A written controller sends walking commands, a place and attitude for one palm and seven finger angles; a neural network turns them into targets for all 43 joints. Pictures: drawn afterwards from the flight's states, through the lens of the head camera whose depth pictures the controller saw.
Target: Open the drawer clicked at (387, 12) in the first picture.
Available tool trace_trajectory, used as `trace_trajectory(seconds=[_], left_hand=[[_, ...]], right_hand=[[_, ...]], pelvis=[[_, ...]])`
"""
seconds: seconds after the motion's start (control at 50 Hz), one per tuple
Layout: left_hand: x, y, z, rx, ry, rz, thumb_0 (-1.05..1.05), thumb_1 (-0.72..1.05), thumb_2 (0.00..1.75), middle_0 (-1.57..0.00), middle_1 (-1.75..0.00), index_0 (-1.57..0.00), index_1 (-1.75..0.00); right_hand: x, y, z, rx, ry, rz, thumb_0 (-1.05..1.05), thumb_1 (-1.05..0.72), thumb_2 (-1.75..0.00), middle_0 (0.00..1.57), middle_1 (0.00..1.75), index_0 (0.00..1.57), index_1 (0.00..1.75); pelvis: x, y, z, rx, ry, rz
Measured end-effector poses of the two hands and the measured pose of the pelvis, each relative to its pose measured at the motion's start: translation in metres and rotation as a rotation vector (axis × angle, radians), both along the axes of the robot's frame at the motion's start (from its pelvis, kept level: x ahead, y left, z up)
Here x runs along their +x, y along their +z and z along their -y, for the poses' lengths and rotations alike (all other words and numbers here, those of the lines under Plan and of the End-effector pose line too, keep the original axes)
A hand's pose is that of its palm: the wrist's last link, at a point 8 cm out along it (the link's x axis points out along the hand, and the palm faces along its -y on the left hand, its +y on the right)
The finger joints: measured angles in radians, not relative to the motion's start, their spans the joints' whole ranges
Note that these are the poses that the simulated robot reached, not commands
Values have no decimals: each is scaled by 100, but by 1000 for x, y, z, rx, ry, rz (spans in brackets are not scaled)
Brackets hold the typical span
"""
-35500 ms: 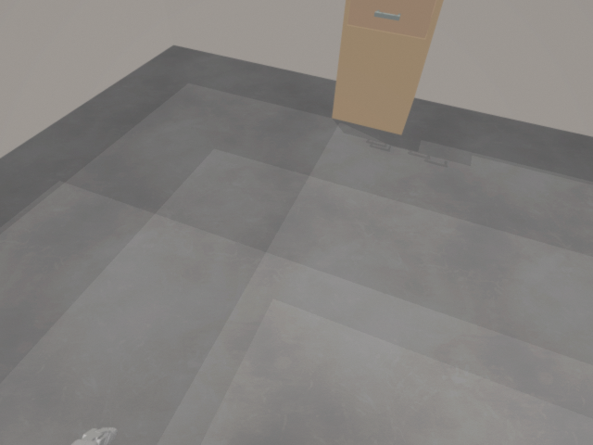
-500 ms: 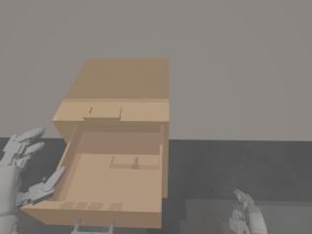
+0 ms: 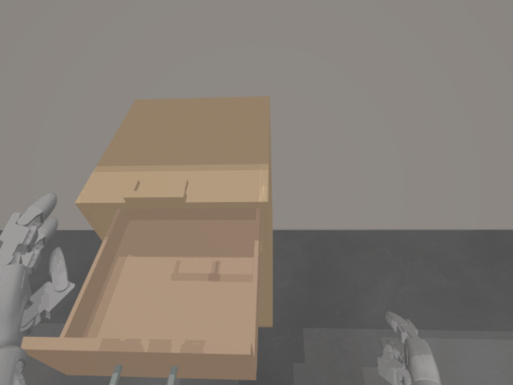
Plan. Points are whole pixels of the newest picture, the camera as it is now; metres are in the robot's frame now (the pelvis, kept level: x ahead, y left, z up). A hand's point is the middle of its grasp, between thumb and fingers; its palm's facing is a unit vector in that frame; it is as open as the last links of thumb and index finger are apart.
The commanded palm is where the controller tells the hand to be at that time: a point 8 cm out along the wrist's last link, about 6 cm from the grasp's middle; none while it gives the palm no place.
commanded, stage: step back with the hand held close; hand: left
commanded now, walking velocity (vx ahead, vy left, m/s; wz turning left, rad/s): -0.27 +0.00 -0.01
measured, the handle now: (142, 383) +0.15 +0.23 -0.14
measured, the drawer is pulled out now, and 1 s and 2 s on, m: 0.30 0.30 0.30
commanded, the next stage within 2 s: stop stepping back and stand still in 1.44 s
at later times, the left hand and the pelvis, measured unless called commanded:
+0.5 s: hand (31, 318) +0.15 +0.26 +0.15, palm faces +0.23 -0.82 -0.53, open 7.4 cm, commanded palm +0.08 +0.31 +0.18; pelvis -0.05 +0.03 -0.01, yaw +0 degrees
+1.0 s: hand out of the picture +0.11 +0.27 +0.16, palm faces +0.30 -0.83 -0.47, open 7.4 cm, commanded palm +0.03 +0.32 +0.18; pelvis -0.10 +0.04 -0.01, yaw -1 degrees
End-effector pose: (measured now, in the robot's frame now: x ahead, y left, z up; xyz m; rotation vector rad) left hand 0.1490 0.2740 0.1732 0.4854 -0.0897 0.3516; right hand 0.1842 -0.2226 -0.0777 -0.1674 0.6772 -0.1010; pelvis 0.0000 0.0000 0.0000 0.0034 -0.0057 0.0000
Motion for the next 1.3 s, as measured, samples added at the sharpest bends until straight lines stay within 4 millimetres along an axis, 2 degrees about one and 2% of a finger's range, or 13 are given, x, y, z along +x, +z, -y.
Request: trace_trajectory(seconds=[0.08,0.22,0.38,0.62,0.78,0.88,0.96,1.04,1.12,1.22,1.3], left_hand=[[3,8,-5,67,-26,23,1,89,89,-21,-31,-21,-31],[-2,-7,-6,71,-93,-85,1,89,90,-21,-30,-21,-31],[-13,-4,-21,95,-127,-67,1,89,90,-21,-30,-21,-31],[-55,4,-32,125,-127,17,1,89,90,-21,-30,-21,-31],[-81,3,-30,86,-85,80,1,89,90,-21,-30,-21,-31],[-79,-3,-36,39,-93,134,1,89,90,-21,-30,-21,-31],[-73,-2,-42,70,-123,139,1,89,90,-21,-30,-21,-31],[-75,5,-36,103,-159,129,1,89,90,-21,-30,-21,-31],[-86,8,-16,124,-223,114,1,89,90,-21,-30,-21,-31],[-108,14,8,156,-289,86,1,89,90,-21,-30,-21,-31],[-125,16,8,155,-245,84,1,89,90,-22,-30,-21,-31]], right_hand=[[-5,-2,3,-18,1,-54,1,-91,-90,21,30,21,30],[-22,-5,7,-40,-54,-124,1,-91,-90,21,30,21,30],[-43,-2,-5,-62,-78,-141,1,-91,-90,20,30,20,30],[-70,-4,-33,-44,-30,-74,1,-91,-90,21,30,21,30],[-90,-9,-30,-53,-13,-71,1,-90,-90,21,30,21,30],[-107,-12,-22,-104,-52,-105,1,-91,-90,21,30,21,30],[-117,-6,-25,-106,-78,-93,1,-91,-90,21,30,21,30],[-125,-1,-30,-81,-55,-67,1,-91,-90,21,30,21,30],[-134,-7,-27,-58,-20,-59,1,-91,-90,21,30,21,30],[-152,-20,-15,-20,-24,-77,1,-90,-90,21,30,21,30],[-173,-18,0,-23,-99,-122,1,-91,-90,21,30,21,30]], pelvis=[[-7,-1,0,-11,8,-29],[-18,-1,-11,-15,-4,-63],[-36,-4,-23,-23,-4,-70],[-72,-11,-32,-44,7,-72],[-88,-14,-30,-59,15,-55],[-90,-18,-39,-66,8,-34],[-98,-17,-40,-58,-6,-46],[-108,-13,-35,-56,-23,-80],[-122,-16,-27,-42,-45,-101],[-146,-16,-16,-83,-30,-68],[-147,-12,-11,-36,-35,-61]])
